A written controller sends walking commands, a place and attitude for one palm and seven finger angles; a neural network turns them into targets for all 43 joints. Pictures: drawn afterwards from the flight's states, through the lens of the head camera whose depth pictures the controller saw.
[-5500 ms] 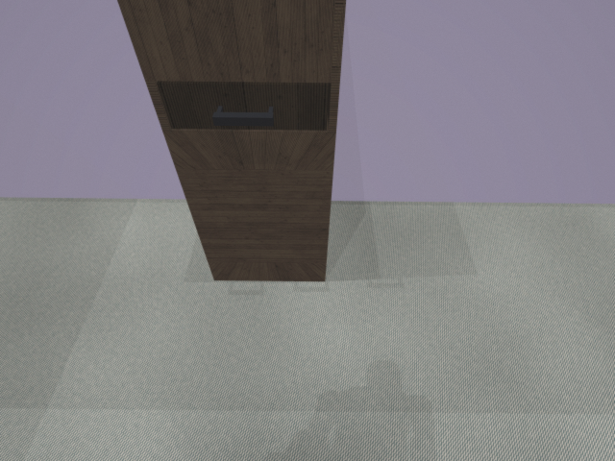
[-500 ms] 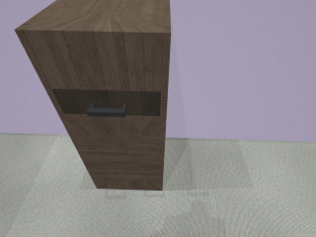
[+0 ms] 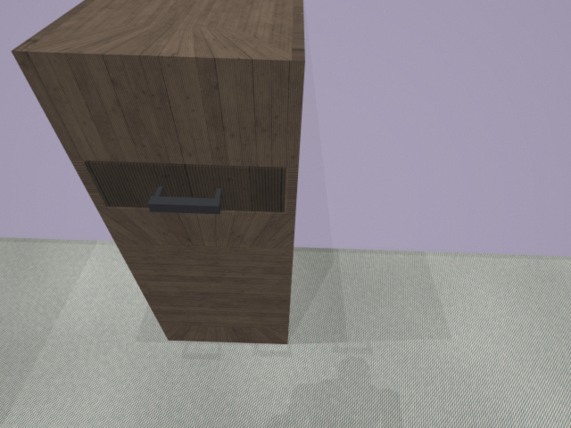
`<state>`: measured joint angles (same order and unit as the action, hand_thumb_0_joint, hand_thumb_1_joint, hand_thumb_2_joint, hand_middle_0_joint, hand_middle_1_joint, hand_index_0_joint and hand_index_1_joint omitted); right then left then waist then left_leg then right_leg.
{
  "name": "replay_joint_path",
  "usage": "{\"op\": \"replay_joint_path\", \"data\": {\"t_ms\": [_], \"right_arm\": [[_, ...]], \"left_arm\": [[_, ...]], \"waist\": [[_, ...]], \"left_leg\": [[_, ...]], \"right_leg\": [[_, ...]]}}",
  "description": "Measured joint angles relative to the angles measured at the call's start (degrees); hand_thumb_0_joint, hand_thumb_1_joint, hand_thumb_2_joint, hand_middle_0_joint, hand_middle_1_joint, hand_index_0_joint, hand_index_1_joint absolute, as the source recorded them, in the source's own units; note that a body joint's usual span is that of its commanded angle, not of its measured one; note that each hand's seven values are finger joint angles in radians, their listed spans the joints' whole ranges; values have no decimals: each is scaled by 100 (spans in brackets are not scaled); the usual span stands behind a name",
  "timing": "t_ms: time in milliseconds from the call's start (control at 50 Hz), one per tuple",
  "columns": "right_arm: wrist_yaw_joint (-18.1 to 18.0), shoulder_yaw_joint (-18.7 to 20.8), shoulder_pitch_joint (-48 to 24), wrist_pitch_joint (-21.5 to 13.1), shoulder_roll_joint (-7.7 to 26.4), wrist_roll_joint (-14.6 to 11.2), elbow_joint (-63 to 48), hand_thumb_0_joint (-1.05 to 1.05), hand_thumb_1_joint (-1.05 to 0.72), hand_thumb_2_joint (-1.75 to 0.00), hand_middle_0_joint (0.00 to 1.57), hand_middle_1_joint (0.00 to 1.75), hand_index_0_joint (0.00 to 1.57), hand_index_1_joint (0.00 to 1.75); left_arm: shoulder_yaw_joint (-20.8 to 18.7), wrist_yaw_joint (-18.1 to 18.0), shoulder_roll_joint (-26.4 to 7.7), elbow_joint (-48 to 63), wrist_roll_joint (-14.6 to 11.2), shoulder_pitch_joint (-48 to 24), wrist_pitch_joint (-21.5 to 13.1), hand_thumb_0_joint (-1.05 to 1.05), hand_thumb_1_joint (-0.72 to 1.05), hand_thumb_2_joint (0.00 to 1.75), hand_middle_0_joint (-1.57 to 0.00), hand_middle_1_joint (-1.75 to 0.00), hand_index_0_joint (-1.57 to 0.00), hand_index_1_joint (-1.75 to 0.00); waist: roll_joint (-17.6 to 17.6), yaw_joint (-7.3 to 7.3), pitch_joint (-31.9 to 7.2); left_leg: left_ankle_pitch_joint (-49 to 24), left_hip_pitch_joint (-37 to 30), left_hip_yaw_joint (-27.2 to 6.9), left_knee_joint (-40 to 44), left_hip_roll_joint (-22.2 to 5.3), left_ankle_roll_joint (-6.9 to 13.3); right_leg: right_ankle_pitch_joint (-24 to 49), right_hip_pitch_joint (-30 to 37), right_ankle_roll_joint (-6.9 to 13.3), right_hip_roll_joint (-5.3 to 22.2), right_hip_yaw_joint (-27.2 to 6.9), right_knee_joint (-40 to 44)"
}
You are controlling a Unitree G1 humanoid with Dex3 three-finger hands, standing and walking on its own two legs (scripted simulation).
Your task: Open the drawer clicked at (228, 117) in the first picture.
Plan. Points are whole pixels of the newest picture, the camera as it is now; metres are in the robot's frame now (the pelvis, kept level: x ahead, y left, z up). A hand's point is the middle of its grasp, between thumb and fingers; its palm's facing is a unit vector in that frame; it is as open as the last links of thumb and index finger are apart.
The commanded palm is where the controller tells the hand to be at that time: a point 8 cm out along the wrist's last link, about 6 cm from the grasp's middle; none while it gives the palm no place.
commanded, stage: look again from close up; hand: left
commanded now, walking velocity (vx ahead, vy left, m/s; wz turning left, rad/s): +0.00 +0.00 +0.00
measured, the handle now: (187, 198) +0.53 +0.23 -0.01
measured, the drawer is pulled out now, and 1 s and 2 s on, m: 0.00 0.00 0.00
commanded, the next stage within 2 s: raise the hand with hooked fingers in 0.04 s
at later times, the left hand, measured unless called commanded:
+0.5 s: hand (164, 373) +0.20 +0.19 -0.04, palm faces -0.01 -0.30 -0.95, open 8.2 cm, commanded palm +0.14 +0.23 -0.02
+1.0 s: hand (140, 326) +0.25 +0.23 +0.00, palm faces +0.00 -0.13 -0.99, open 11.2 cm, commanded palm +0.23 +0.23 +0.06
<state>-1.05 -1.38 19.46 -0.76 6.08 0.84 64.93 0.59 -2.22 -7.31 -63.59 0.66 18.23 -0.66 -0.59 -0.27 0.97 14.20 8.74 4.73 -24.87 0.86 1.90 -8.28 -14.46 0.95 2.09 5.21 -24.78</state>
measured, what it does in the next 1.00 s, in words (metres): stands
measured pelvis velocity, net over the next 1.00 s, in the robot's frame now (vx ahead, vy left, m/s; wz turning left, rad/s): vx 0.04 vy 0.00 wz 0.01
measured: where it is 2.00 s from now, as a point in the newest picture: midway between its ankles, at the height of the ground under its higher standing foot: outside the picture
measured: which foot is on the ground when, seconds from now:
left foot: down 0.00-1.00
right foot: down 0.00-1.00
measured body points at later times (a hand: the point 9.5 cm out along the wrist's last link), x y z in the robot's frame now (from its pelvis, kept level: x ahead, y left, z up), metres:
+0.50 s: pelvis +0.01 +0.00 -0.02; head +0.01 -0.03 +0.43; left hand +0.20 +0.20 +0.02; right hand +0.22 -0.27 -0.08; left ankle +0.00 +0.09 -0.74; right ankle +0.06 -0.10 -0.74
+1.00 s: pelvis +0.04 +0.00 -0.02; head +0.07 -0.03 +0.43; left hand +0.25 +0.23 +0.06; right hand +0.23 -0.19 -0.13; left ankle +0.00 +0.10 -0.74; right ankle +0.06 -0.10 -0.74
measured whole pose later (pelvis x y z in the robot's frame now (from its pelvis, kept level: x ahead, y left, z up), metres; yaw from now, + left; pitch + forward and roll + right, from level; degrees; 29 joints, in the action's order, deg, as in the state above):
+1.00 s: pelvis +0.04 +0.00 -0.02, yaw +0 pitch +6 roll +1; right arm 2.2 -2.7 9.2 5.8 10.2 2.5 32.3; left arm 2.9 -17.0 -21.6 5.3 58.0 20.8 -1.1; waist 2.8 4.0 -3.7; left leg 23.2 19.8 4.1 -37.1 0.4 1.4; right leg -17.9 -26.6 1.9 -1.7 -0.6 -38.6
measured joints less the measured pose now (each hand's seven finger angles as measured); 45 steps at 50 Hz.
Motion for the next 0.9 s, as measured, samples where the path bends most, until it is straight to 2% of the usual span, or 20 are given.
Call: {"op": "replay_joint_path", "data": {"t_ms": [160, 180, 200, 260, 300, 340, 400, 440, 500, 580, 640, 700, 780, 860, 900], "right_arm": [[2, 16, -95, -11, 52, -10, -37, 0, -90, -90, 20, 30, 20, 30], [-34, -59, -29, -38, 94, -99, -307, 1, -90, -90, 20, 30, 20, 30], [-170, -118, 96, -237, 167, -148, -556, 1, -91, -89, 20, 30, 20, 30], [-409, 0, 337, -1015, 470, -407, -1145, 3, -93, -89, 20, 30, 20, 30], [-430, 70, 212, -1314, 709, -353, -1519, 3, -93, -89, 20, 30, 20, 30], [-350, 181, -28, -1354, 919, -180, -1952, 3, -93, -89, 20, 30, 20, 30], [-96, 373, -537, -966, 1118, 89, -2594, 3, -92, -90, 20, 30, 20, 30], [102, 443, -909, -530, 1150, 150, -2958, 2, -92, -90, 20, 30, 20, 30], [327, 471, -1333, 14, 1098, 153, -3397, 2, -91, -90, 20, 30, 20, 30], [480, 470, -1670, 353, 1022, 246, -3763, 1, -91, -90, 20, 30, 20, 30], [487, 447, -1817, 445, 943, 379, -3834, 1, -91, -90, 20, 30, 20, 30], [444, 359, -1929, 475, 824, 442, -3768, 1, -90, -90, 20, 30, 20, 30], [414, 157, -1929, 518, 572, 403, -3618, 1, -90, -90, 20, 30, 20, 30], [391, -82, -1660, 644, 336, 262, -3482, 1, -90, -90, 20, 30, 20, 30], [370, -166, -1452, 668, 282, 201, -3426, 1, -90, -89, 20, 30, 20, 30]], "left_arm": [[17, -35, 44, -10, 19, 21, -23, 1, 91, 90, -20, -30, -20, -30], [176, -95, -23, 818, 211, 274, 393, 2, 92, 90, -20, -30, -20, -30], [292, -230, -160, 1789, 432, 598, 650, 4, 94, 90, -21, -30, -21, -30], [487, -827, -568, 3982, 898, 1166, 732, 6, 94, 89, -21, -31, -21, -31], [581, -1131, -795, 4866, 1570, 1089, 670, 6, 92, 88, -21, -33, -21, -33], [626, -1426, -947, 5356, 2512, 759, 514, 5, 88, 87, -21, -35, -21, -34], [513, -1853, -902, 5718, 3964, 376, 192, 4, 81, 85, -21, -38, -21, -38], [418, -2001, -799, 5881, 4696, 399, -68, 3, 76, 83, -21, -40, -21, -40], [402, -2119, -751, 6090, 5457, 692, -414, 2, 69, 80, -22, -44, -21, -44], [409, -2374, -883, 6201, 6145, 1186, -585, 1, 59, 76, -23, -50, -23, -50], [330, -2518, -1136, 6233, 6434, 1245, -583, 1, 51, 73, -24, -55, -24, -55], [213, -2550, -1336, 6335, 6364, 960, -602, 1, 43, 70, -26, -59, -26, -59], [187, -2390, -1338, 6485, 6083, 382, -387, 1, 33, 66, -27, -65, -27, -65], [282, -1968, -1257, 6625, 5870, 76, -31, 1, 24, 62, -27, -71, -27, -71], [313, -1733, -1259, 6703, 5797, 80, 38, 1, 20, 60, -27, -74, -27, -74]], "waist": [[34, 40, 15], [29, 92, 78], [24, 155, 92], [142, 154, -92], [245, 32, -212], [318, -97, -351], [358, -115, -569], [297, -6, -666], [73, 206, -698], [-157, 543, -649], [-211, 753, -692], [-124, 837, -734], [108, 755, -731], [267, 619, -671], [289, 548, -621]], "left_leg": [[36, 15, 18, -35, -32, -14], [82, 12, 73, -107, -40, -11], [126, -10, 136, -145, -30, -4], [260, 106, 153, -348, 43, 16], [352, 338, 99, -588, 81, 36], [440, 656, 29, -866, 126, 45], [564, 1016, 75, -1151, 132, 40], [628, 1149, 206, -1225, 85, 37], [682, 1295, 310, -1280, 34, -4], [800, 1605, 235, -1533, -29, -57], [953, 1947, 75, -1887, -42, -83], [1126, 2206, -118, -2253, -41, -95], [1244, 2198, -269, -2417, -30, -104], [1118, 1793, -223, -2060, -44, -81], [1095, 1538, -159, -1779, -43, -67]], "right_leg": [[-10, -7, 0, -33, -15, 4], [-41, -48, 2, -40, -70, -99], [-117, -102, 30, -35, -139, -247], [-370, -302, 18, 40, -203, -645], [-500, -514, 31, 20, -277, -892], [-616, -804, 51, -49, -419, -1164], [-708, -1195, 107, -199, -689, -1455], [-721, -1397, 61, -269, -828, -1562], [-760, -1614, 62, -336, -927, -1683], [-863, -1878, 132, -378, -842, -1870], [-1019, -2129, 163, -357, -677, -2126], [-1195, -2273, 184, -322, -483, -2370], [-1309, -2173, 158, -294, -338, -2436], [-1236, -1807, 137, -335, -404, -2120], [-1156, -1592, 124, -350, -475, -1880]]}}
